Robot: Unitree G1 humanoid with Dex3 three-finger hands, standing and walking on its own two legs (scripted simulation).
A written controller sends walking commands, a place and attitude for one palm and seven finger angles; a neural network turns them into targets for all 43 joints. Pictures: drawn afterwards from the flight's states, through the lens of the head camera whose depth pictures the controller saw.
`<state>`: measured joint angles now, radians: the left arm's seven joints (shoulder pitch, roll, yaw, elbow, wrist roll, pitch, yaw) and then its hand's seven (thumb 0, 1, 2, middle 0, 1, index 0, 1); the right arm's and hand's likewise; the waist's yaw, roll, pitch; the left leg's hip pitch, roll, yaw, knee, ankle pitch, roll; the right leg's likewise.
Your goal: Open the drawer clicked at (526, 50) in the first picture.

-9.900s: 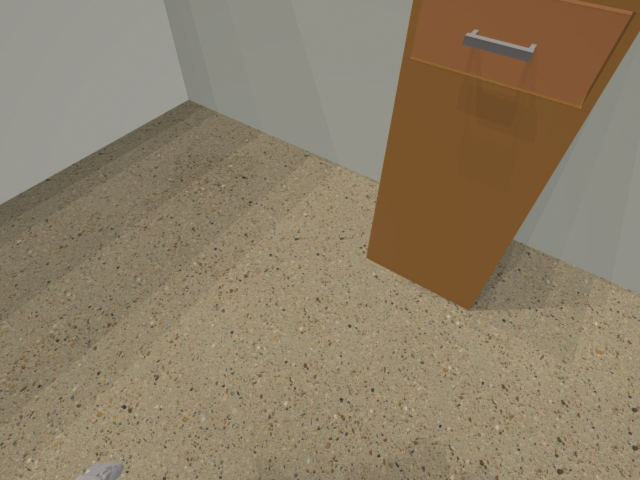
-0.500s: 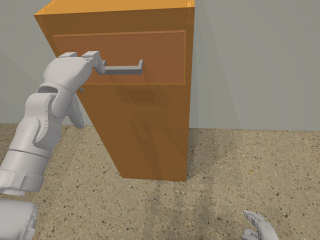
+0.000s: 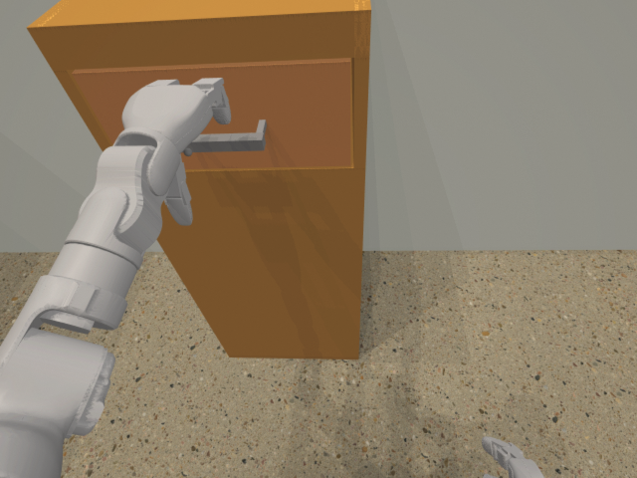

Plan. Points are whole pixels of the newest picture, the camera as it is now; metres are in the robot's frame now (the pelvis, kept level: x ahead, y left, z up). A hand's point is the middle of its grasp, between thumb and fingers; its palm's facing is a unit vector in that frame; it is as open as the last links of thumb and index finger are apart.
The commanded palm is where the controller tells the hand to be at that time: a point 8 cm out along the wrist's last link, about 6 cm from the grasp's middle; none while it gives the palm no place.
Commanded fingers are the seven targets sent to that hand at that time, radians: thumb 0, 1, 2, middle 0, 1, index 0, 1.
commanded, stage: move the hooked fingers above the handle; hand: left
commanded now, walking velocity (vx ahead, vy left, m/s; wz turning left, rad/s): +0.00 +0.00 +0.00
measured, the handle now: (219, 135) +0.55 +0.18 +0.14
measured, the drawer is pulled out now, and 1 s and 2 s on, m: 0.00 0.00 0.00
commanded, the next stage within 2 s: lower the fingers behind the handle in 1.74 s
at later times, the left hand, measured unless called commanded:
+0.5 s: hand (218, 120) +0.50 +0.16 +0.19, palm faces +0.00 -0.04 -1.00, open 13.7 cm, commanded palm +0.48 +0.18 +0.25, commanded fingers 0.00 -0.50 0.30 -0.30 -1.20 -0.30 -1.20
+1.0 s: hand (206, 121) +0.50 +0.18 +0.19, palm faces +0.00 -0.03 -1.00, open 13.7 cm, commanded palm +0.49 +0.18 +0.26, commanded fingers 0.00 -0.50 0.30 -0.30 -1.20 -0.30 -1.20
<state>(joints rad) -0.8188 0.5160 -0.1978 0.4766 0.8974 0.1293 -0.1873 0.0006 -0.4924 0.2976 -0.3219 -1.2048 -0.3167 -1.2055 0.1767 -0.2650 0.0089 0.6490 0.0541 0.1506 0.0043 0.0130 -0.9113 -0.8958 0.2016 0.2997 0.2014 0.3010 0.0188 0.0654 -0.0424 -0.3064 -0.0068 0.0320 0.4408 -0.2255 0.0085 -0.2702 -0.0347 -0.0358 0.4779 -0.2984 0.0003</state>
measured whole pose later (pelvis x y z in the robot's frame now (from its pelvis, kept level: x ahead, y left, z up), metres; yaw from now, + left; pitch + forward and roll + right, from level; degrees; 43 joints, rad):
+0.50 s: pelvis +0.01 -0.01 +0.00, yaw -2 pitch +9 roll +1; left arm -1.04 0.52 -0.12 0.85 0.96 0.04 -0.12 0.00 -0.49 0.30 -0.36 -1.24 -0.34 -1.22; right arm 0.31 -0.28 -0.03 0.71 0.04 0.15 -0.02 0.01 -0.91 -0.90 0.20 0.30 0.20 0.30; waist -0.06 0.06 -0.08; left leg -0.37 0.02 0.05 0.47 -0.25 0.00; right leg -0.34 -0.01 -0.01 0.50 -0.30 -0.01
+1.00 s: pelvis +0.01 +0.00 +0.00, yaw -1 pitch +9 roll +0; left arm -1.09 0.53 -0.16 0.91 0.96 0.03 -0.12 0.00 -0.49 0.30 -0.37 -1.24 -0.35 -1.22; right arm 0.27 -0.26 -0.02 0.69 0.05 0.13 -0.03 0.01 -0.91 -0.90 0.20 0.30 0.20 0.30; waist -0.06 0.04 -0.08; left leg -0.40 0.02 0.05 0.49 -0.25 0.00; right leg -0.36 -0.01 -0.02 0.50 -0.30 0.00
